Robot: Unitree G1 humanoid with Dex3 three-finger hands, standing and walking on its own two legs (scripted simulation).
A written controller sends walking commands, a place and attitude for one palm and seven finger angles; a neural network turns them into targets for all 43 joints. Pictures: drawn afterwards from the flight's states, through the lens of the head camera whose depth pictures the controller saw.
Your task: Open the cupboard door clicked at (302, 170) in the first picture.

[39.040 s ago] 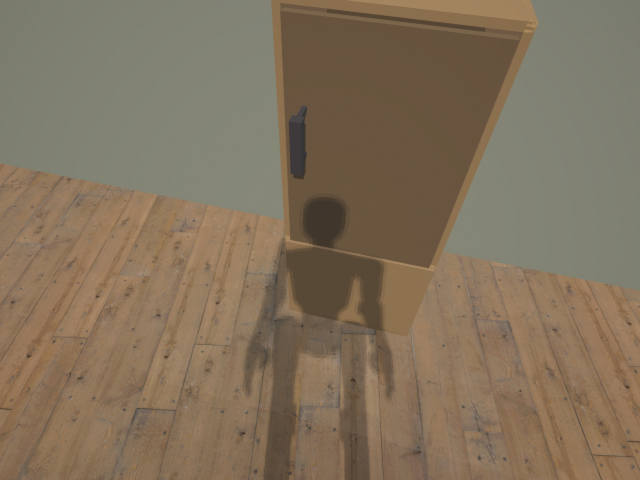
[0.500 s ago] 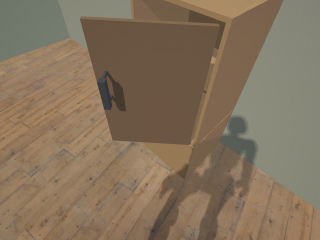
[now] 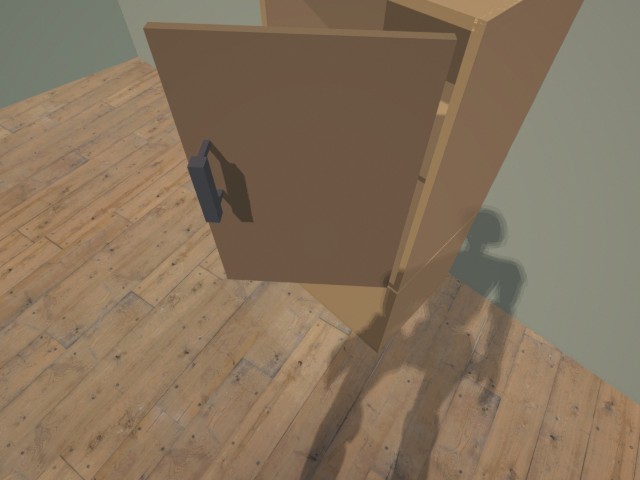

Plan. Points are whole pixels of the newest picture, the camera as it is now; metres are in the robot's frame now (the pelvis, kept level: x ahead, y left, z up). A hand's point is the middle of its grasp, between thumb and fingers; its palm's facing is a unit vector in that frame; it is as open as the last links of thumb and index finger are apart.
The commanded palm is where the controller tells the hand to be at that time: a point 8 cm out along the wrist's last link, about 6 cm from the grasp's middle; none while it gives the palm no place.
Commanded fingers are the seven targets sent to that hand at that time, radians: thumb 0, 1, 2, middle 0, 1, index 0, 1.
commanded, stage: come to a stop and stand still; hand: left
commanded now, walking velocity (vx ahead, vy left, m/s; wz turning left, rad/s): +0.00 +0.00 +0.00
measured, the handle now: (209, 181) +0.55 +0.22 +0.02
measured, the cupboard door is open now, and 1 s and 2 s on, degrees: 41 41 41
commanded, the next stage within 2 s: look again from close up in 0.58 s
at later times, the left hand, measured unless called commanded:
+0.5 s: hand out of the picture +0.03 +0.18 -0.16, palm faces -0.01 -0.97 -0.22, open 7.4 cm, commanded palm none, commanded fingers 0.00 0.90 0.90 -0.20 -0.30 -0.20 -0.30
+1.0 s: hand out of the picture +0.01 +0.18 -0.17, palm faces +0.00 -0.98 -0.21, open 7.4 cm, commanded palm none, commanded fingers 0.00 0.90 0.90 -0.20 -0.30 -0.20 -0.30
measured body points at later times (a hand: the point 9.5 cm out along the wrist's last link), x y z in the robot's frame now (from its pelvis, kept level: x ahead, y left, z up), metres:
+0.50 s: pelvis -0.02 +0.00 +0.00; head -0.01 -0.01 +0.45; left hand +0.03 +0.24 -0.15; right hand +0.02 -0.23 -0.16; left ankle -0.03 +0.12 -0.73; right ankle -0.05 -0.11 -0.73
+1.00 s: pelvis +0.00 +0.00 +0.00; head +0.01 +0.00 +0.45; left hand +0.01 +0.23 -0.15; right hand +0.02 -0.23 -0.15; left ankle -0.03 +0.12 -0.73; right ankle -0.05 -0.11 -0.73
